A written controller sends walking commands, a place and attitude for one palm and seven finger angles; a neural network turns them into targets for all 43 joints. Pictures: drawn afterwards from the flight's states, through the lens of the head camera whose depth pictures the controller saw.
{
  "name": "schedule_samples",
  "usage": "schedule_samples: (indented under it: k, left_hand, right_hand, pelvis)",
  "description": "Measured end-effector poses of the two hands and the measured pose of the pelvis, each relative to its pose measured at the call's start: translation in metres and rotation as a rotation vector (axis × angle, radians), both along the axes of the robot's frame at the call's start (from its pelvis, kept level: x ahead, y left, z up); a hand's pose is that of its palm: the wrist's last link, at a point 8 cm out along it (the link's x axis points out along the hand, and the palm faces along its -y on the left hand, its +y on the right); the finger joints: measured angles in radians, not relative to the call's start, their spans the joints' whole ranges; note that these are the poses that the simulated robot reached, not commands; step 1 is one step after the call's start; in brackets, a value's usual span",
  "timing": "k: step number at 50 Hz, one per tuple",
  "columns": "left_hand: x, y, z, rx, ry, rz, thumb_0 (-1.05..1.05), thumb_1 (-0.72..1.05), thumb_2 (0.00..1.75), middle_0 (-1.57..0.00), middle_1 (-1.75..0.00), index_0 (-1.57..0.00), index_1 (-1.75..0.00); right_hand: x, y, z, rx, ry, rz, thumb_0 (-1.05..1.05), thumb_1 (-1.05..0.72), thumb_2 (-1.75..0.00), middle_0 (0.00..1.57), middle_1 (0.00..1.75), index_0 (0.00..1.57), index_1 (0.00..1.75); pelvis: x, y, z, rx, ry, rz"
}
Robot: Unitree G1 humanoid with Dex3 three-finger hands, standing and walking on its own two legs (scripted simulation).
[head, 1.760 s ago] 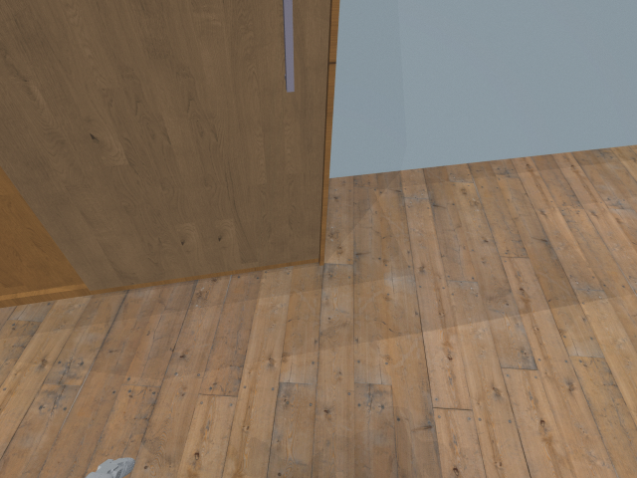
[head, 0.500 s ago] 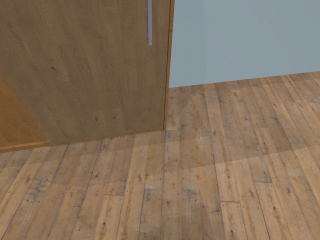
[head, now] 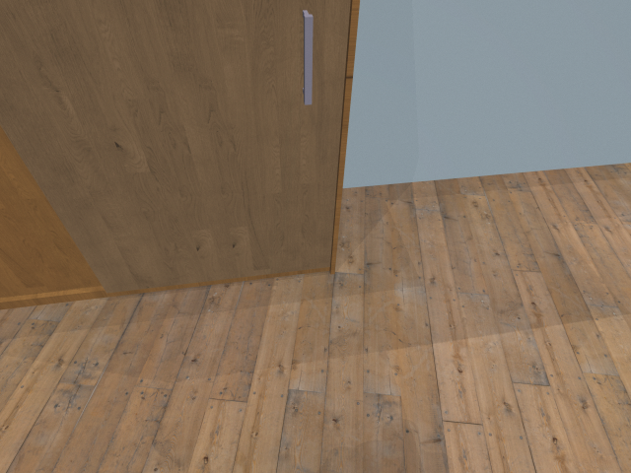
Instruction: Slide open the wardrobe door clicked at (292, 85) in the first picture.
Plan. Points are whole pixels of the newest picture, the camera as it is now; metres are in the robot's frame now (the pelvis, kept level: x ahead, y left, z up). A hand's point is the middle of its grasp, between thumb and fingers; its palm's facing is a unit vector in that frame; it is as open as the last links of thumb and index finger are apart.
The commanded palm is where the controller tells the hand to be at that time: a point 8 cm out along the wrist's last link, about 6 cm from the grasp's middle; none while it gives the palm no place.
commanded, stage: walk to a spot facing it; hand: right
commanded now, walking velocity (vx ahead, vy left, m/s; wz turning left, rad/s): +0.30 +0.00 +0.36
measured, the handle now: (306, 59) +0.97 +0.07 +0.12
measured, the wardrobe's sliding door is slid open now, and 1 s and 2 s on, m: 0.00 0.00 0.00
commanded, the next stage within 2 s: take the last steps up to it in 0.24 s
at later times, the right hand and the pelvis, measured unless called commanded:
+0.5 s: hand out of the picture +0.06 -0.17 -0.18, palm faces -0.05 +0.99 -0.13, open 7.3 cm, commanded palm none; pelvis +0.16 -0.01 -0.02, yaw +7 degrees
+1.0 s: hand (424, 345) +0.39 -0.19 -0.17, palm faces -0.25 +0.96 -0.13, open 7.3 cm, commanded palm none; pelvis +0.30 -0.03 +0.01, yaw +14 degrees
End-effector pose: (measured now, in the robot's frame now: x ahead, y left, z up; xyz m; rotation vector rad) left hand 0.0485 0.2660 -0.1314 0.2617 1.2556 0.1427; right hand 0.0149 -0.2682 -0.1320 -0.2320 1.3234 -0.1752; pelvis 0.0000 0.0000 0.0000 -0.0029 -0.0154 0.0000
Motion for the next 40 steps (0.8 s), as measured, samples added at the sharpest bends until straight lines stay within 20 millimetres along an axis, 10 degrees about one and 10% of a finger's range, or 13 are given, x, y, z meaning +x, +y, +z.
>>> schedule_samples:
  k: [11, 23, 29, 40]
  left_hand:
    - [-0.028, -0.005, -0.026, -0.067, 0.191, 0.132, 0.01, 0.9, 0.9, -0.2, -0.3, -0.2, -0.3]
    - [0.157, -0.033, -0.004, -0.077, -0.112, 0.125, 0.01, 0.91, 0.9, -0.2, -0.29, -0.19, -0.3]
    - [0.208, -0.061, -0.007, -0.042, -0.198, 0.141, 0.01, 0.91, 0.9, -0.2, -0.3, -0.2, -0.3]
    - [0.155, -0.077, 0.012, 0.005, -0.01, 0.329, -0.01, 0.94, 0.9, -0.2, -0.3, -0.2, -0.3]
  right_hand:
    - [0.017, 0.054, -0.015, 0.06, 0.077, -0.019, 0.01, -0.91, -0.9, 0.2, 0.3, 0.21, 0.3]
    - [0.034, 0.058, -0.013, 0.127, 0.297, -0.019, 0.0, -0.91, -0.9, 0.2, 0.3, 0.21, 0.3]
    - [0.112, 0.021, -0.046, 0.129, 0.258, 0.022, 0.01, -0.91, -0.9, 0.2, 0.3, 0.21, 0.3]
    - [0.31, 0.0, -0.018, 0.124, -0.066, 0.171, 0.0, -0.92, -0.9, 0.19, 0.3, 0.2, 0.3]
  pelvis:
    - [0.058, 0.02, -0.013, 0.006, 0.013, 0.058]
    - [0.139, -0.005, -0.008, 0.031, 0.013, 0.127]
    - [0.187, -0.027, -0.026, 0.033, -0.013, 0.168]
    - [0.244, -0.047, 0.003, 0.03, -0.001, 0.219]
